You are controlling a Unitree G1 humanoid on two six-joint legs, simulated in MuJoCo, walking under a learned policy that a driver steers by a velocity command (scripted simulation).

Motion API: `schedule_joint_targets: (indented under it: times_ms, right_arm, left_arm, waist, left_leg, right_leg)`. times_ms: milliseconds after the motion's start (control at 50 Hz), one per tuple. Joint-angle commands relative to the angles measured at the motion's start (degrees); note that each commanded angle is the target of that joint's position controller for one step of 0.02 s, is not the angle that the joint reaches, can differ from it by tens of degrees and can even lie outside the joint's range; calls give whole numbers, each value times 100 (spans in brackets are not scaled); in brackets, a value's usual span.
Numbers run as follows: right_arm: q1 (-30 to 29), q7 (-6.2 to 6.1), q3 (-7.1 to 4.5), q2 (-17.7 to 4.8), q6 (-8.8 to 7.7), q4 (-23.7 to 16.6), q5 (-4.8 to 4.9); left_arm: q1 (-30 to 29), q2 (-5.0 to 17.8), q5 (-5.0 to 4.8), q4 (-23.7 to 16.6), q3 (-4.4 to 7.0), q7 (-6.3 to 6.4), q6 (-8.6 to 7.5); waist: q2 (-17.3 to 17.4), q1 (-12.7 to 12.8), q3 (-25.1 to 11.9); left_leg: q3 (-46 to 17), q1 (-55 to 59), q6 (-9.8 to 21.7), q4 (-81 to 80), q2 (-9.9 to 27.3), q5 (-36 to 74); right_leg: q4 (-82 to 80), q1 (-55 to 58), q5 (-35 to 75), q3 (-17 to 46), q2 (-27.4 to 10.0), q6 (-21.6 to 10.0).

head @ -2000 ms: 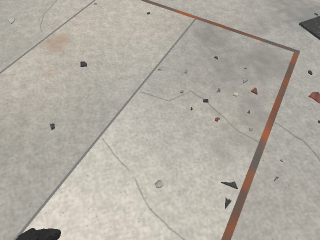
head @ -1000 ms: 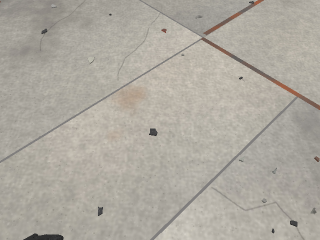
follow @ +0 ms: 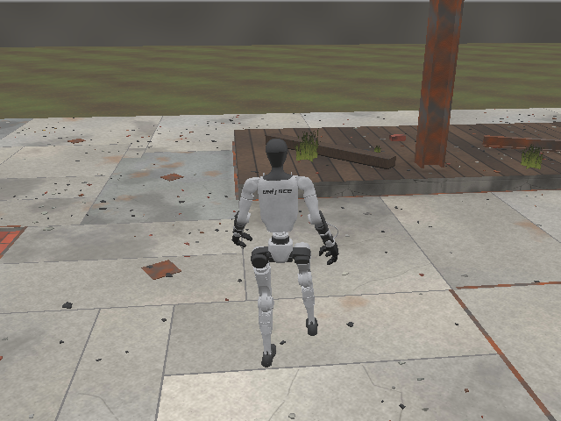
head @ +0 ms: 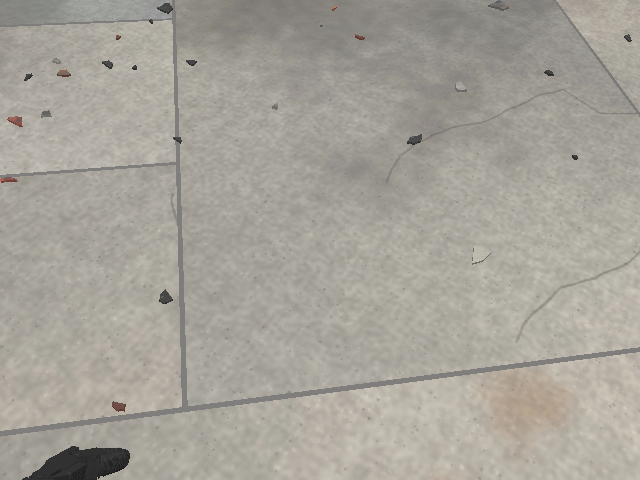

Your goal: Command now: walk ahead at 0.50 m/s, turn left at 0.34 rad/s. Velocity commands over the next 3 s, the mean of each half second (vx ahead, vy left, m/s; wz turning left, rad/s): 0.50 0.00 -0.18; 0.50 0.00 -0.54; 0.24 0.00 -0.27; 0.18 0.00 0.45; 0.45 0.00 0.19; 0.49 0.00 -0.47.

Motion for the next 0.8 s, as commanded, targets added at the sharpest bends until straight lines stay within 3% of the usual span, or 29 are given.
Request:
schedule_joint_targets:
  times_ms: [20,120,160,180,200,220,240,260,280,300,320,380,480,540,600,640,660,680,700,720,740,760,780,800]
  right_arm:
    - [65,-52,-245,-936,-111,-185,20]
    - [368,-42,-252,-979,-42,138,-12]
    - [188,-56,-256,-1040,-2,152,-17]
    - [106,-73,-213,-978,22,118,-53]
    - [239,-103,-113,-788,15,-1,-178]
    - [857,-60,-4,-378,-79,-38,-139]
    - [488,-15,-29,-765,-191,-75,-104]
    - [-182,37,-91,-968,-282,-231,36]
    - [-602,47,-60,-900,-362,-317,8]
    - [-768,48,-75,-842,-413,-378,-89]
    - [-704,44,-85,-787,-421,-391,-158]
    - [-641,26,-51,-590,-351,-399,-188]
    - [-1661,39,58,-332,-355,-609,-151]
    - [-2141,111,50,-365,-420,-695,-74]
    - [-2246,149,-31,-556,-478,-729,-27]
    - [-1832,131,-122,-719,-520,-625,-10]
    - [-1315,90,-208,-868,-538,-504,-49]
    - [-483,35,-297,-1143,-545,-423,-141]
    - [77,27,-409,-1590,-453,-258,-192]
    - [121,75,-350,-1223,-410,-188,-58]
    - [-172,65,-239,-802,-395,-255,-47]
    - [-457,62,-183,-665,-369,-264,-86]
    - [-640,69,-137,-534,-353,-217,-108]
    - [-734,64,-102,-453,-357,-173,-148]
  left_arm:
    - [-508,274,-74,-398,21,-99,-119]
    - [-666,464,-113,-534,60,-206,-145]
    - [-39,616,-103,-395,150,-197,-148]
    - [731,805,-79,-188,253,-179,-147]
    - [1625,1143,-45,-74,324,-173,-135]
    - [1975,1421,-94,66,419,-217,-92]
    - [1972,923,-267,52,288,-235,-73]
    - [1606,741,-225,-38,235,-194,-36]
    - [1402,727,-131,-120,226,-164,4]
    - [1270,683,-100,-148,210,-142,24]
    - [1225,622,-56,-178,179,-112,18]
    - [1271,630,-129,-180,188,-39,39]
    - [1619,867,-192,-42,282,133,149]
    - [1937,859,-225,61,292,179,233]
    - [2014,825,-243,83,305,211,298]
    - [1866,812,-226,41,323,216,332]
    - [1794,670,-203,-11,277,199,330]
    - [1742,363,-120,-128,161,169,310]
    - [2533,-92,-207,-270,18,164,256]
    - [2617,378,-299,-224,71,179,239]
    - [2066,775,-291,-219,186,182,261]
    - [1699,799,-229,-278,213,188,290]
    - [1486,736,-170,-348,227,171,296]
    - [1445,649,-177,-390,241,133,317]
  waist:
    - [690,-90,-95]
    - [794,-128,90]
    - [833,241,-280]
    - [715,624,-867]
    - [85,877,-1719]
    - [-1478,599,-2163]
    - [-967,787,-1928]
    - [-482,844,-1093]
    - [67,807,-669]
    - [277,665,-371]
    - [139,505,-414]
    - [-143,366,-421]
    - [-193,659,-211]
    - [-230,822,-215]
    - [-331,746,-208]
    - [-470,462,-289]
    - [-422,187,-600]
    - [7,-195,-1369]
    - [1607,52,-2159]
    - [1801,17,-1982]
    - [1143,-110,-1161]
    - [763,-48,-683]
    - [695,45,-354]
    - [816,169,-225]
  left_leg:
    - [-742,-480,740,-657,1307,762]
    - [-903,880,617,-161,1879,1789]
    - [-571,1062,437,583,1728,3684]
    - [-263,856,288,1555,1452,4373]
    - [-40,-224,82,3167,1114,3057]
    - [316,-2445,-437,5050,108,-1099]
    - [-203,-3250,-421,5546,311,-1790]
    - [-164,-3605,-399,5530,573,-1304]
    - [-40,-3523,-385,5277,742,-968]
    - [26,-3438,-428,4850,888,-730]
    - [22,-3120,-468,4519,998,-542]
    - [189,-2874,-716,3749,1008,-512]
    - [306,-2404,-947,1858,742,1150]
    - [285,-1951,-925,1238,530,1696]
    - [95,-1741,-789,806,509,1353]
    - [144,-1161,-577,570,550,1040]
    - [156,-329,-391,392,673,1018]
    - [-564,1071,-24,566,1508,661]
    - [-2885,2956,888,330,2827,-246]
    - [-3931,2837,1019,-60,3099,-1532]
    - [-3109,2120,757,-202,2786,-1610]
    - [-2273,1445,573,-280,2522,-899]
    - [-1722,919,515,-423,2294,-246]
    - [-1285,559,454,-564,2129,154]
  right_leg:
    - [-664,809,916,-285,221,-50]
    - [-1013,265,-191,-371,230,-572]
    - [-1170,1138,-556,-674,536,-851]
    - [-1158,2269,-265,-662,567,-1060]
    - [-943,4003,176,581,-329,-1519]
    - [-1648,5716,-1115,3325,-1387,-2415]
    - [-2197,5827,-2282,4025,-1402,-2284]
    - [-2309,5155,-2213,3289,-1272,-2068]
    - [-2387,4468,-1629,2729,-1027,-1960]
    - [-2461,3950,-980,2348,-840,-1946]
    - [-2535,3678,-498,2084,-658,-1912]
    - [-2692,3243,200,1653,-463,-1988]
    - [-2702,2541,183,1115,-76,-1671]
    - [-2518,2502,-117,1284,-88,-1536]
    - [-2149,2939,-419,1776,-265,-1422]
    - [-1757,3008,-193,1941,-287,-1298]
    - [-1190,2861,73,1784,-35,-1141]
    - [217,2268,-446,1388,273,-958]
    - [2035,380,-3007,558,1108,-578]
    - [2955,-495,-3489,497,684,-508]
    - [3241,-707,-2958,508,449,-466]
    - [3196,-592,-2517,317,267,-417]
    - [2976,-496,-2234,275,131,-382]
    - [2821,-300,-2050,250,-11,-376]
